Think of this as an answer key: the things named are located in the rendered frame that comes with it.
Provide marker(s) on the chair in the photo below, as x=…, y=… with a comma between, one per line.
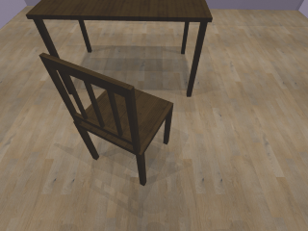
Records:
x=122, y=115

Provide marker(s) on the table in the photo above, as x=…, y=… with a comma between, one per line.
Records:
x=124, y=10

